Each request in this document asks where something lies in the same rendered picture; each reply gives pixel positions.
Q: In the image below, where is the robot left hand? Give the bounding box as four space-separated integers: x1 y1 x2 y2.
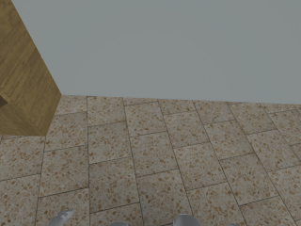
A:
47 209 74 226

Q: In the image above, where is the right robot thigh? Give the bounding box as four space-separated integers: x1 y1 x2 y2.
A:
173 215 202 226

